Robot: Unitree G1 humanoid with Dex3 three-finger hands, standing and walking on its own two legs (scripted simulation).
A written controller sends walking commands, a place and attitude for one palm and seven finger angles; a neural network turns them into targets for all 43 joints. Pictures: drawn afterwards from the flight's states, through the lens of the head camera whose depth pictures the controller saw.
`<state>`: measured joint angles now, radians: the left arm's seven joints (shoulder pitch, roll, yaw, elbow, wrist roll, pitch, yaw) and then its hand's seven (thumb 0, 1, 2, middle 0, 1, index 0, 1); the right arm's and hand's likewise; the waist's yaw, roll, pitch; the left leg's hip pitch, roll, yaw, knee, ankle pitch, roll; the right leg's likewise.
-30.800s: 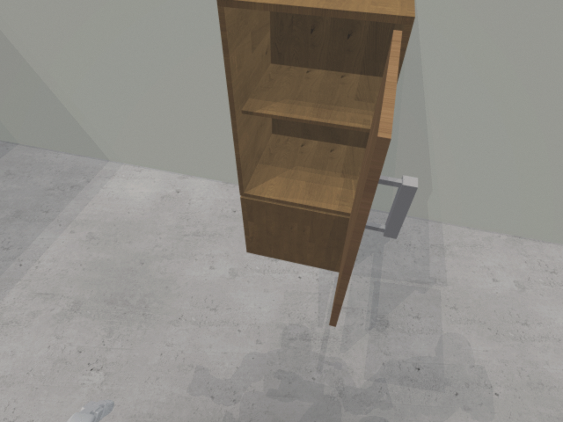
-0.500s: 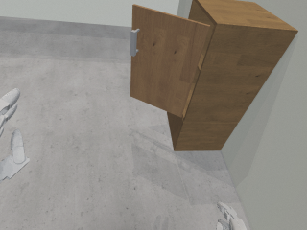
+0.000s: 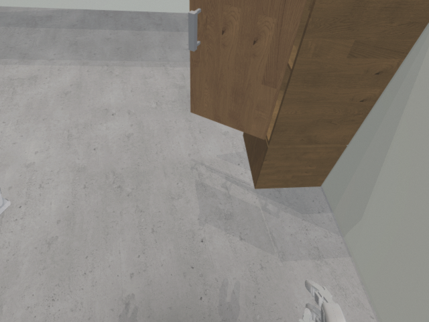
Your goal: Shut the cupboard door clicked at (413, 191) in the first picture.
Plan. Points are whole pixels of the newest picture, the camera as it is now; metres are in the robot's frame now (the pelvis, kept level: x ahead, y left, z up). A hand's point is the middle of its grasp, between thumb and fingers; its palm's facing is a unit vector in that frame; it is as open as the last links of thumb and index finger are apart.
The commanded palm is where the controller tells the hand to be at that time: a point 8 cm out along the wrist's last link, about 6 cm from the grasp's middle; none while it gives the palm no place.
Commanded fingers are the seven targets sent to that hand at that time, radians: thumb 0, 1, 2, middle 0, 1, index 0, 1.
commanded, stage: stop stepping back and stand still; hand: left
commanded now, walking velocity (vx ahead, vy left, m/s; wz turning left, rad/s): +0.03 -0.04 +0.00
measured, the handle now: (195, 29) +1.05 +0.11 +0.05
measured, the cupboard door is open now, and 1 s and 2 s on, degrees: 59 59 59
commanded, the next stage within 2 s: let the arm hang, fingers relaxed in 0.02 s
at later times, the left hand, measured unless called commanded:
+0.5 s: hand out of the picture +0.09 +0.18 -0.16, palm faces +0.12 -0.98 -0.17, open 6.8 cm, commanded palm none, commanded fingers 0.00 0.90 0.90 -0.20 -0.30 -0.20 -0.30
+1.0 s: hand out of the picture -0.02 +0.19 -0.16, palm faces +0.06 -0.98 -0.17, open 7.4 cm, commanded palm none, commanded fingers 0.00 0.90 0.90 -0.20 -0.30 -0.20 -0.30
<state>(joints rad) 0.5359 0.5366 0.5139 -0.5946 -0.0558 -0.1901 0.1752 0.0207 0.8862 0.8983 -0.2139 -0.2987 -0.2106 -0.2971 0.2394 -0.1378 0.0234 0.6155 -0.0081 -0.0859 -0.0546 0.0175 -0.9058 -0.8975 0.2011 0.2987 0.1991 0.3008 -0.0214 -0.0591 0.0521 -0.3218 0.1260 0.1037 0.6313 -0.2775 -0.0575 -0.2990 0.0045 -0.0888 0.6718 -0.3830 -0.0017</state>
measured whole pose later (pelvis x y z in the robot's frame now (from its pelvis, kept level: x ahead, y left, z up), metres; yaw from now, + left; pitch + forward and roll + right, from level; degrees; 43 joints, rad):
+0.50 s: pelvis +0.03 -0.01 +0.01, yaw +4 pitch -1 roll +0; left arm 0.28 0.19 0.03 0.84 0.01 0.00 0.03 -0.06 1.01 0.90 -0.21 -0.30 -0.21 -0.30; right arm 0.21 -0.18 0.01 0.89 -0.03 0.04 -0.01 0.01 -0.91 -0.90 0.20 0.30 0.20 0.30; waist 0.01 -0.06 0.05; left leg -0.29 0.06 0.05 0.56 -0.26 -0.03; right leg -0.20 0.01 -0.14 0.55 -0.34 -0.06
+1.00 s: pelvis +0.01 +0.03 +0.02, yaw +1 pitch -3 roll +0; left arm 0.33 0.12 0.01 1.15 0.01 0.00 0.03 0.01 0.91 0.90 -0.20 -0.30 -0.20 -0.29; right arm 0.36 -0.11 0.00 1.15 -0.02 0.03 -0.03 0.01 -0.91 -0.90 0.20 0.30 0.20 0.30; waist -0.01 0.01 0.03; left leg -0.18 0.04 0.12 0.40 -0.17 0.02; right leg -0.12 -0.01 -0.08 0.39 -0.23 -0.02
